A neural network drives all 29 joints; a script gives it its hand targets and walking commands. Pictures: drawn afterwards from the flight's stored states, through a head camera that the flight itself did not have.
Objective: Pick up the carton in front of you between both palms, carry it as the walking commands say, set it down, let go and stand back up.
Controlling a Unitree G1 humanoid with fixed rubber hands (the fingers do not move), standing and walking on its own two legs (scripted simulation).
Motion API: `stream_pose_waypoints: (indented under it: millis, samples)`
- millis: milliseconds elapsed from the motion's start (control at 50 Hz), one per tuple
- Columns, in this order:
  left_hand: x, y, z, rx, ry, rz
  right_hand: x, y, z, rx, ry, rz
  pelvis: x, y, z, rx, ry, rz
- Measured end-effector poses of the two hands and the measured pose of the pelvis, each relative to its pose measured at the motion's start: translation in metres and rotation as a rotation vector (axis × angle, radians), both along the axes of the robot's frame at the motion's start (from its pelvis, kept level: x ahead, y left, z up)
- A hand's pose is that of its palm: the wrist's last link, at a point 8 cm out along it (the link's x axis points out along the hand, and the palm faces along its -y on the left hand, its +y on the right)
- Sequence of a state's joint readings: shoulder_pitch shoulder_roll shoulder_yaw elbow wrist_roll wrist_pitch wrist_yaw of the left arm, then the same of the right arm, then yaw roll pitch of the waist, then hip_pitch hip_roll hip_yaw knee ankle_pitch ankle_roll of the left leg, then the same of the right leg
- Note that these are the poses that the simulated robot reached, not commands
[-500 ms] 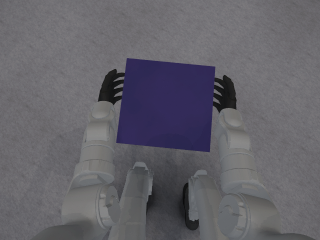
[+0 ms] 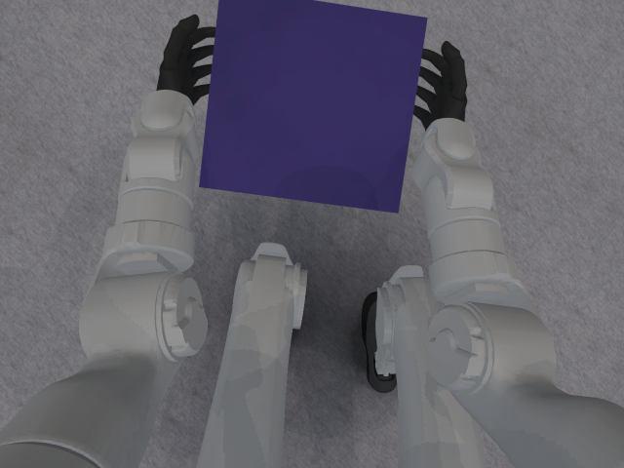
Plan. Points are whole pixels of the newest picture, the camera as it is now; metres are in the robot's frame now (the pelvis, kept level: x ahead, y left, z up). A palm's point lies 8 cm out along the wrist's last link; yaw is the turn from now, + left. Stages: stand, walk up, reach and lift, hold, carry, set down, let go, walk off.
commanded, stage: set down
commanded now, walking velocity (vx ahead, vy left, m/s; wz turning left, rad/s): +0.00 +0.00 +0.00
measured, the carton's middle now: (309, 126) +0.48 +0.10 -0.20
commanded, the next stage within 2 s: none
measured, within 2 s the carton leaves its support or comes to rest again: rests again in 0.88 s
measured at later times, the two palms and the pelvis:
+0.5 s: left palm (202, 100) +0.50 +0.26 -0.24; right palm (404, 131) +0.51 -0.04 -0.24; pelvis -0.01 +0.01 -0.08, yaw -2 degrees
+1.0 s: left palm (210, 109) +0.49 +0.25 -0.26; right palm (409, 135) +0.51 -0.05 -0.26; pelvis -0.01 +0.00 -0.10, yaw -2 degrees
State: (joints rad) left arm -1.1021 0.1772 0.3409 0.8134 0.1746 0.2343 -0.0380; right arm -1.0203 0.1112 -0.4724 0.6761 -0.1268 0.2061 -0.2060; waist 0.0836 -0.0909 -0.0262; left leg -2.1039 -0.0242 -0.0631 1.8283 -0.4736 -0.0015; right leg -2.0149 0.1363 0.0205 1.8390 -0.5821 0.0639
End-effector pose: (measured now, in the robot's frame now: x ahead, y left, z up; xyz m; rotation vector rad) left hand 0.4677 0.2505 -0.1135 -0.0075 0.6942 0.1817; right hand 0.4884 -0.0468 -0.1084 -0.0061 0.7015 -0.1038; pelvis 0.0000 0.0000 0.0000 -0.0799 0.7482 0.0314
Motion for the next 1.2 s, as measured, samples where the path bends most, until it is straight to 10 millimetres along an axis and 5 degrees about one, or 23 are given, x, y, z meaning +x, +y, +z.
stream_pose_waypoints:
  millis: [440, 1200]
  samples:
    - [0.031, 0.01, -0.127, 0.015, 0.048, -0.068, 0.017, 0.009, -0.126, -0.004, 0.042, -0.042, -0.011, 0.007, -0.079, -0.017, -0.074, -0.024]
    - [0.028, 0.003, -0.149, -0.006, 0.109, -0.097, 0.022, -0.007, -0.153, 0.006, 0.076, 0.052, -0.013, -0.002, -0.099, 0.022, -0.11, -0.054]
